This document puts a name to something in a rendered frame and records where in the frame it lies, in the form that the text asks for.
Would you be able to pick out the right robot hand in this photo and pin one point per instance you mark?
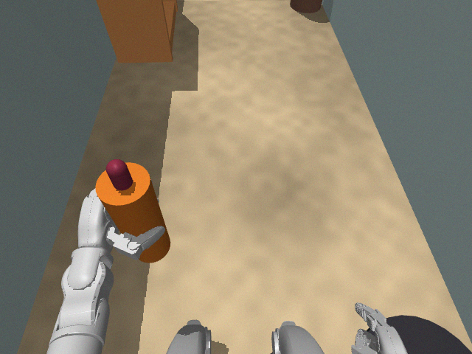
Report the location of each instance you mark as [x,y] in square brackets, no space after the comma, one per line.
[386,339]

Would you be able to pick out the left robot hand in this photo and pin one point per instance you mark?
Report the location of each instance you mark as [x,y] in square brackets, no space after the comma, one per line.
[96,228]

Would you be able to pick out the bookshelf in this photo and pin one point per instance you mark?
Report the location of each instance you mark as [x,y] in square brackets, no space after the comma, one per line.
[141,31]

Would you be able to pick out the bottle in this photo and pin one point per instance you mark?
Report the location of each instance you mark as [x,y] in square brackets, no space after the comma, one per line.
[126,191]

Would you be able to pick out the left robot arm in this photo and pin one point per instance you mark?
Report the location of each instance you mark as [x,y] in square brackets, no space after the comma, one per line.
[83,318]

